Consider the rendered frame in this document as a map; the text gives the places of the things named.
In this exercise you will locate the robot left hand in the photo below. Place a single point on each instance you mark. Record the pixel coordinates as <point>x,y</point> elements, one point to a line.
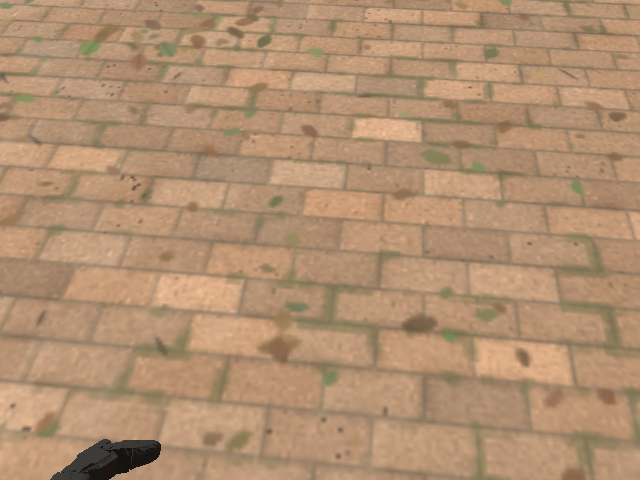
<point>104,460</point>

